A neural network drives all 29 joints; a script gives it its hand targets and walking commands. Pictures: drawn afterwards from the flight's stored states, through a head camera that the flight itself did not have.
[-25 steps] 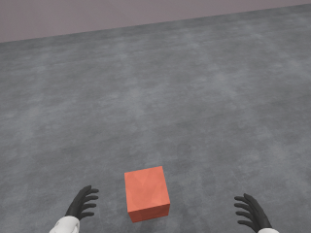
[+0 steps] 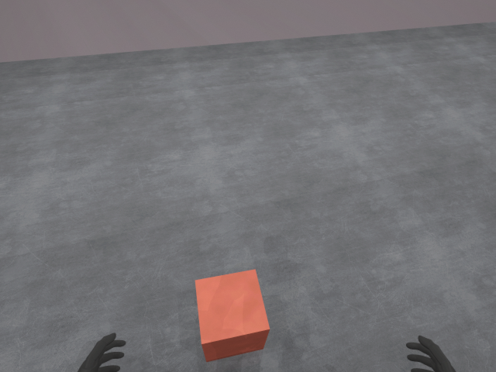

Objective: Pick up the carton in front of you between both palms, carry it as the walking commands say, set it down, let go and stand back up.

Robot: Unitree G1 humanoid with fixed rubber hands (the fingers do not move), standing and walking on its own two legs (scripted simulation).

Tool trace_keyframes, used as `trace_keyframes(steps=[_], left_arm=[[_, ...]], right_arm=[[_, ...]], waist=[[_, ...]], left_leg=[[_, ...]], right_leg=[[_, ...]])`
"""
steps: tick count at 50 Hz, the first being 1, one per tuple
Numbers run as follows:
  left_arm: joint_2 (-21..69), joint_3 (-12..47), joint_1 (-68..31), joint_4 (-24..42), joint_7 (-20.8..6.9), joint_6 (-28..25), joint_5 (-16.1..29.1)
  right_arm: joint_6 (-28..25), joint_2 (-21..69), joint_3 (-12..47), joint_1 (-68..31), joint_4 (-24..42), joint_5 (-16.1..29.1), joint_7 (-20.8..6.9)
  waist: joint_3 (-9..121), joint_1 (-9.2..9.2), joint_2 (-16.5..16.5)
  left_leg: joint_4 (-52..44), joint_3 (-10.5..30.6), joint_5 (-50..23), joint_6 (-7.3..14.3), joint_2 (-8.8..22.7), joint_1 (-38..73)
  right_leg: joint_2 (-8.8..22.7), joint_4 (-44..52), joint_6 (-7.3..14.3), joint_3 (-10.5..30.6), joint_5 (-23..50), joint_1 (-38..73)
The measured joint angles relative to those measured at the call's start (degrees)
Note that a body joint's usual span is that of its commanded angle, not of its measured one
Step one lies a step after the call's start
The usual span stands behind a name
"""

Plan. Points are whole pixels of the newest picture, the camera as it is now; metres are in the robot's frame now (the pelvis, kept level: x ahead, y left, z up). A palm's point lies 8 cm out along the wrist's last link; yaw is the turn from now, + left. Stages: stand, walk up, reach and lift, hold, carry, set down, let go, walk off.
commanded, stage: stand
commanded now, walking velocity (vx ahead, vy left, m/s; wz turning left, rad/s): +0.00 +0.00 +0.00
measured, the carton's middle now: (230, 316) +0.40 +0.06 -0.64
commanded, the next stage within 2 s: none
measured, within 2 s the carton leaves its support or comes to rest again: neither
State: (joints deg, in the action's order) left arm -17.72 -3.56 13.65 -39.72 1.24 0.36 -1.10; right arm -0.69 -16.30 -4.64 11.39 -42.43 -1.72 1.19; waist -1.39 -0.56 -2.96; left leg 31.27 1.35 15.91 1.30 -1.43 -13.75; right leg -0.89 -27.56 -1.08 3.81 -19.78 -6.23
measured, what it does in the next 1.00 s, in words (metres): stands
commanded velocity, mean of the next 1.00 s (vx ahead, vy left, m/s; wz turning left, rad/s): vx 0.00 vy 0.00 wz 0.00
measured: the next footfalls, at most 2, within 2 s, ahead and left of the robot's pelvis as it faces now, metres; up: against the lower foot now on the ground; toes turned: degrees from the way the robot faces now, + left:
none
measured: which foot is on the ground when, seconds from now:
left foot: down 0.00-1.00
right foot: down 0.00-1.00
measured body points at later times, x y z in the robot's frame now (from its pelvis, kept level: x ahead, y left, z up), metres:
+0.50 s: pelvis -0.01 +0.01 +0.00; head -0.01 +0.03 +0.45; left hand +0.09 +0.30 -0.12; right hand +0.10 -0.28 -0.10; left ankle +0.01 +0.10 -0.73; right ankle -0.05 -0.14 -0.73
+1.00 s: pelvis -0.02 +0.01 +0.01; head -0.03 +0.02 +0.46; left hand +0.06 +0.30 -0.12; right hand +0.07 -0.29 -0.10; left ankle +0.01 +0.10 -0.73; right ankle -0.05 -0.14 -0.73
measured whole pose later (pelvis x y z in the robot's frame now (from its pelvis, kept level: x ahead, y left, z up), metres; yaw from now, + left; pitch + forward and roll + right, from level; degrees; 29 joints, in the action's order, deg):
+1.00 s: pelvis -0.02 +0.01 +0.01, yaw +0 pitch -3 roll -1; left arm -20.0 -1.5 13.6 -52.5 2.2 -1.0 -0.3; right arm -0.8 -18.4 -2.1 9.6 -55.3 -0.2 1.3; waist -2.3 -0.5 -1.6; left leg 24.6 1.3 10.5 1.7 -2.1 -11.1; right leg 0.1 -22.4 -1.7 3.8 -15.3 -4.3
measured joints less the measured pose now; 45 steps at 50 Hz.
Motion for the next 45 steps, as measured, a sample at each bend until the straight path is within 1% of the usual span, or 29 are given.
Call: trace_keyframes(steps=[18, 45], left_arm=[[-0.53, 0.98, 0.45, -5.05, 1.08, -0.84, 0.14], [-2.08, 1.86, 0.24, -11.71, 0.97, -1.34, 0.72]], right_arm=[[-0.21, 0.44, 1.46, -0.91, -5.25, 0.63, 0.30], [-0.09, -1.76, 2.38, -1.61, -11.87, 1.40, 0.11]], waist=[[-0.57, 0.08, 0.75], [-0.86, 0.02, 1.25]], left_leg=[[-1.99, -0.61, -1.33, 0.84, -0.71, 1.29], [-6.01, -0.15, -4.92, 0.54, -0.75, 2.45]], right_leg=[[0.87, 1.89, -0.84, 0.53, 1.30, 1.14], [1.01, 4.66, -0.71, 0.11, 4.12, 1.84]])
